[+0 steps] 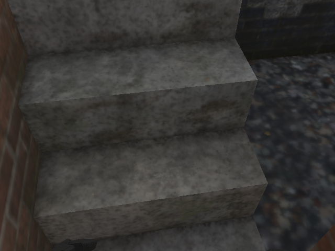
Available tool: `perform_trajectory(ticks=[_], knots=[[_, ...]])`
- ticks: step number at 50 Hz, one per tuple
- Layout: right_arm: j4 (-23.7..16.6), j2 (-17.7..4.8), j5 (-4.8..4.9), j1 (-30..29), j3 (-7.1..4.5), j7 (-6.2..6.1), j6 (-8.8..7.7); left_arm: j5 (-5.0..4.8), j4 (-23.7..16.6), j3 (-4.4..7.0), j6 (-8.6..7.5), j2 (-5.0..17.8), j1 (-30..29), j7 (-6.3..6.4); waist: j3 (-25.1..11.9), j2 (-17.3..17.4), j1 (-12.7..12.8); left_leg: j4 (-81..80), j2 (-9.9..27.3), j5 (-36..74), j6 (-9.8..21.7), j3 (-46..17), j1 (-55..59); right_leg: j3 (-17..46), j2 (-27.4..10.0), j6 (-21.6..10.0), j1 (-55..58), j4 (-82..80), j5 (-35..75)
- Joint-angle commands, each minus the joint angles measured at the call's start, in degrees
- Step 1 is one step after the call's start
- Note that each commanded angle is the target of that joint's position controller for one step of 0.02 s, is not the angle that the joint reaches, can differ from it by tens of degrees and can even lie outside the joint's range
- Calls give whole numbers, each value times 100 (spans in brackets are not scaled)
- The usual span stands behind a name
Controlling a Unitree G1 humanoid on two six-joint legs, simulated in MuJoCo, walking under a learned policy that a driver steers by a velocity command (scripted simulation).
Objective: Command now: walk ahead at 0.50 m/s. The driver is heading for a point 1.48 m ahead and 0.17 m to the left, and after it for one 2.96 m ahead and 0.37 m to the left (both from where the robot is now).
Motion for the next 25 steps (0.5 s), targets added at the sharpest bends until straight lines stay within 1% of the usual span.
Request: perform_trajectory(ticks=[1, 15, 16, 17, 18, 20, 21, 22, 25], knots=[[-508, -397, 1, -312, -101, -9, -102, -2, -514, 110, -103, 457, -458, 10, -597, 109, 8, -183, 631, 791, -87, -464, 482, 374, -723, -15, -81, -121, 1553], [-513, -394, 1, -306, -99, -5, -106, -2, -510, 106, -106, 455, -463, 10, -596, 108, 15, -185, 625, 793, -86, -484, 477, 341, -737, -12, -85, -124, 1530], [-479, -386, 26, -256, -75, -20, -123, 35, -510, 105, -108, 506, -442, -7, -519, 135, -20, -218, 622, 761, -62, -471, 420, 382, -748, 23, -69, -171, 1661], [-494, -402, 4, -277, -100, -10, -114, 3, -512, 112, -107, 458, -471, 7, -611, 74, 15, -190, 621, 811, -81, -492, 465, 332, -743, -7, -40, -113, 1586], [-500, -406, 0, -298, -98, -8, -109, -6, -512, 102, -107, 446, -461, 10, -625, 95, 19, -185, 625, 821, -83, -492, 481, 325, -740, -9, -53, -116, 1558], [-510, -393, 1, -314, -95, -4, -108, -5, -506, 102, -106, 450, -457, 12, -616, 109, 22, -188, 624, 802, -84, -494, 482, 324, -742, -10, -72, -125, 1518], [-476, -381, 27, -264, -71, -17, -125, 33, -506, 103, -109, 505, -441, -5, -530, 138, -14, -221, 620, 763, -63, -480, 422, 366, -752, 24, -63, -174, 1643], [-491, -397, 4, -282, -96, -8, -116, 3, -510, 110, -107, 459, -472, 8, -612, 83, 19, -197, 619, 807, -81, -499, 459, 318, -748, -5, -37, -116, 1565], [-505, -396, -4, -317, -96, -2, -111, -8, -508, 99, -110, 447, -462, 15, -619, 116, 26, -198, 619, 804, -83, -497, 477, 306, -749, -5, -72, -122, 1506]])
